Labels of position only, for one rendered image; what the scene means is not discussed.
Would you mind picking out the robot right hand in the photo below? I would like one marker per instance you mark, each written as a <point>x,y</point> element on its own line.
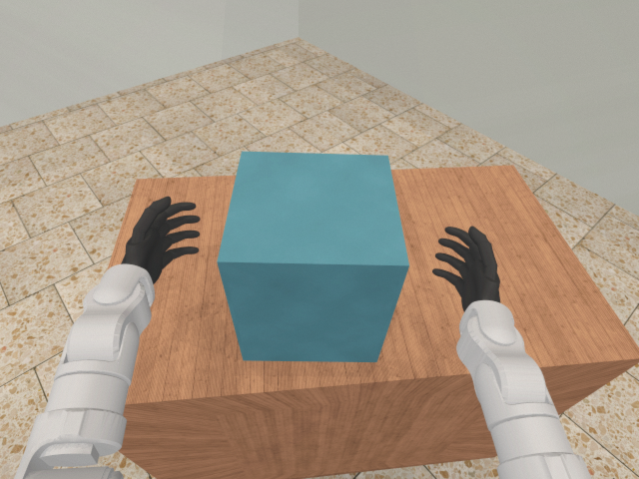
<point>480,280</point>

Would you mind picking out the carton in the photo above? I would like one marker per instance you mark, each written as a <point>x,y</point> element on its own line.
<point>313,257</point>

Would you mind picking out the left robot forearm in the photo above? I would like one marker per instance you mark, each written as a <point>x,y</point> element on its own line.
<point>83,418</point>

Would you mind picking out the pedestal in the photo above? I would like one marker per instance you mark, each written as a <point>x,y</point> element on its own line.
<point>196,410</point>

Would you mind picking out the right robot forearm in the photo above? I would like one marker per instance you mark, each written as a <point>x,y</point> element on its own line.
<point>529,439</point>

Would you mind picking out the robot left hand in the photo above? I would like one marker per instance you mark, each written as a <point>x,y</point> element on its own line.
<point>150,238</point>

